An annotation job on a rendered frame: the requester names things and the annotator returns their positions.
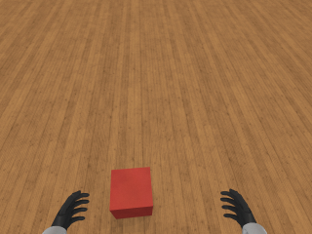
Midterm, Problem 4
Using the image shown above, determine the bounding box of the robot right hand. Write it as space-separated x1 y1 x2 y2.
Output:
220 188 257 229

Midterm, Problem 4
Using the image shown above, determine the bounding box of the robot left hand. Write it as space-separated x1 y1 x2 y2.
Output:
51 190 90 231

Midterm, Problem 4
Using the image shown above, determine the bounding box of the carton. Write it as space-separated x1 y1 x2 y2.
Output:
109 167 153 219

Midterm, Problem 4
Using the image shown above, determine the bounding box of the robot right forearm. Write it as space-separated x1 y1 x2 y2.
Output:
242 222 267 234

